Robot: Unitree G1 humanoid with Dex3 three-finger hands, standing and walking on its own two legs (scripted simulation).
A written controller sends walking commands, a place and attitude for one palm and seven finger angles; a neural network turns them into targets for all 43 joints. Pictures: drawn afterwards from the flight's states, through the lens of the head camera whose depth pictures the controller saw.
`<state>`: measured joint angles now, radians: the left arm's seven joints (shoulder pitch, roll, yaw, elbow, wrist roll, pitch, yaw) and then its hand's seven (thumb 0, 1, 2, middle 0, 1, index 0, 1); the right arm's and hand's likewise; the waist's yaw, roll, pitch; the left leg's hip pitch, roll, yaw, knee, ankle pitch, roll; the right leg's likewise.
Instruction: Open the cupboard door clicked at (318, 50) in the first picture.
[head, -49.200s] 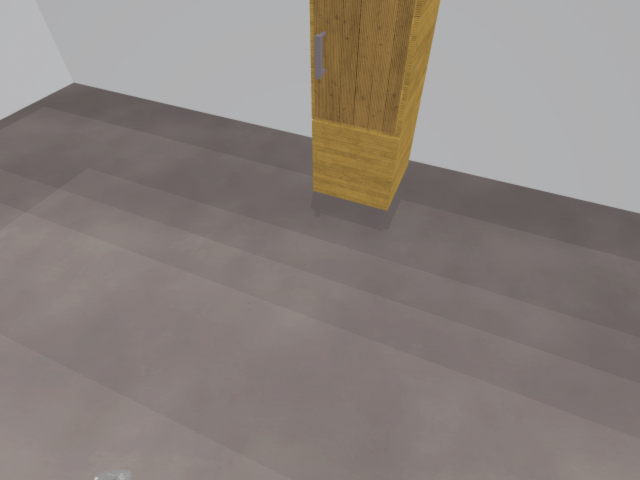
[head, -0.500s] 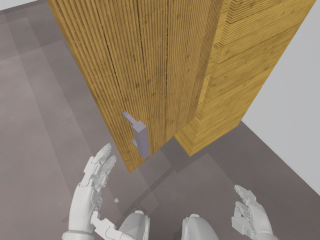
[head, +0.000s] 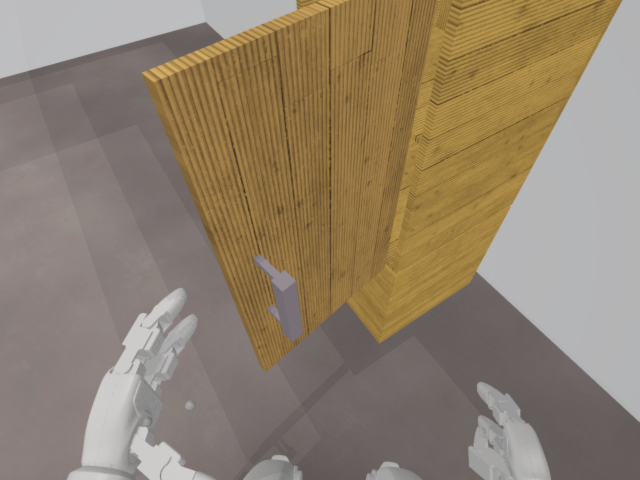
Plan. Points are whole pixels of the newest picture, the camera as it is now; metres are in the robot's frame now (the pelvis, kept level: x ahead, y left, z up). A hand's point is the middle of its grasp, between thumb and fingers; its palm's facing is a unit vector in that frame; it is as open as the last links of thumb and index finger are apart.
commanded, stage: draw the hand back to the body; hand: left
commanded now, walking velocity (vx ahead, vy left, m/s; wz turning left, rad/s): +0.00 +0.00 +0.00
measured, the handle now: (278, 299) +0.35 +0.08 +0.00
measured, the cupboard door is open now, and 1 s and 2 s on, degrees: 100 100 100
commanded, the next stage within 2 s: step back with the hand held close in 1.20 s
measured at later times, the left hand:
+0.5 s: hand (59, 351) +0.21 +0.24 +0.16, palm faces +0.27 -0.89 -0.38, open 13.0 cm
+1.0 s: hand out of the picture +0.22 +0.29 +0.24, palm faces +0.44 -0.81 -0.39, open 7.8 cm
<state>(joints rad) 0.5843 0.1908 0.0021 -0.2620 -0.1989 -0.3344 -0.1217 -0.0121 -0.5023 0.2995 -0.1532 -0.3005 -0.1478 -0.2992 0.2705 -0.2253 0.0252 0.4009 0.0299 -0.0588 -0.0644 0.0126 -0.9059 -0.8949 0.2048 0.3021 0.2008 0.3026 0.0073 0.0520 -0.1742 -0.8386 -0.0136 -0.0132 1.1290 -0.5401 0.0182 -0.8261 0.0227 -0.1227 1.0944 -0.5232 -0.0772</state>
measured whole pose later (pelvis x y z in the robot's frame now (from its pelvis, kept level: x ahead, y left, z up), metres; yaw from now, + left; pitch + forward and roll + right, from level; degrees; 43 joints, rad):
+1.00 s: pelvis +0.03 +0.03 +0.09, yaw -1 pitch -4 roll -1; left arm 0.45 0.34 0.34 -0.38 -0.07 -0.08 0.11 0.01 0.82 0.87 -0.21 -0.30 -0.20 -0.30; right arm 0.20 -0.24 0.03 0.62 0.01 -0.09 -0.07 0.01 -0.91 -0.89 0.21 0.30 0.20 0.30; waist 0.07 0.07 0.01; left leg -0.09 -0.04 0.03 0.43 -0.27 0.06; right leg -0.09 0.02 -0.05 0.40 -0.25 -0.03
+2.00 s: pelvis -0.05 +0.04 +0.08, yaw -1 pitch +0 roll -2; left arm 0.56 0.42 0.41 -0.50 -0.01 -0.19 0.16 0.01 0.88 0.90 -0.22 -0.30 -0.21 -0.30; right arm 0.21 -0.23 0.01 0.56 0.00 -0.04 -0.10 0.01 -0.91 -0.89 0.21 0.30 0.20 0.30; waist 0.00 0.01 0.03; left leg -0.35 -0.04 0.02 0.55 -0.21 0.07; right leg -0.33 0.04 -0.04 0.50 -0.17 -0.01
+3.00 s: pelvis -0.20 +0.02 +0.07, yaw -6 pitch +2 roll +1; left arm 0.55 0.46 0.44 -0.48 -0.06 -0.18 0.15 0.01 0.88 0.90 -0.22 -0.30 -0.21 -0.30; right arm 0.27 -0.25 0.00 0.67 0.02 -0.05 -0.09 0.01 -0.91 -0.89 0.21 0.30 0.20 0.30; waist -0.02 -0.05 -0.07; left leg -0.39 -0.04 0.07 0.59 -0.24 0.05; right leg -0.10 0.01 0.00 0.60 -0.48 0.01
